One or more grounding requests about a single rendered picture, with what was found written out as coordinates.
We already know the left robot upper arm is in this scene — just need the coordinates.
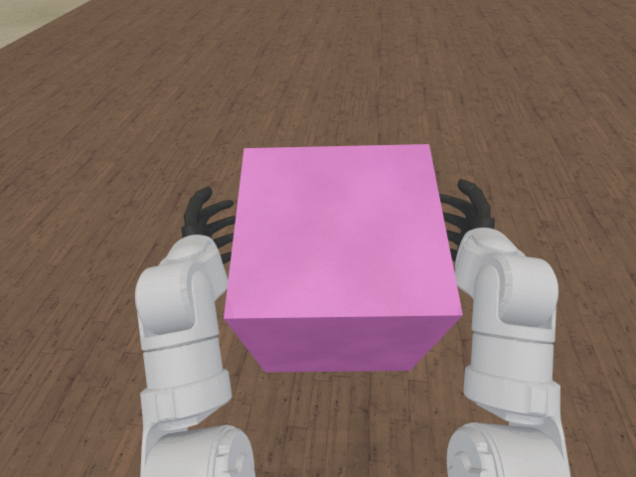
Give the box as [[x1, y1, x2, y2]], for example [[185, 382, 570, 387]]
[[143, 425, 255, 477]]

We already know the robot right hand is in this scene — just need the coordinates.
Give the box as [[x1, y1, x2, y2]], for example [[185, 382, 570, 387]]
[[439, 179, 495, 261]]

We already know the robot left hand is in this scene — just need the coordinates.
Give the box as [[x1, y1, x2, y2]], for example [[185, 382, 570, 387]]
[[182, 187, 236, 264]]

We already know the right robot upper arm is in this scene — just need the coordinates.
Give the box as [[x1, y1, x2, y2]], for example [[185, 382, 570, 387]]
[[447, 422, 569, 477]]

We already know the carton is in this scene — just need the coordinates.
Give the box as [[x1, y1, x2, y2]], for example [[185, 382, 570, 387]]
[[224, 144, 463, 373]]

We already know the right robot forearm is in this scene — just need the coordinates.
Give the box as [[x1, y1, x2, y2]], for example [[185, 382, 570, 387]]
[[454, 228, 570, 477]]

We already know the left robot forearm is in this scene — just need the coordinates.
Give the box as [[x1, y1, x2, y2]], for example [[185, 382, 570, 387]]
[[135, 235, 232, 477]]

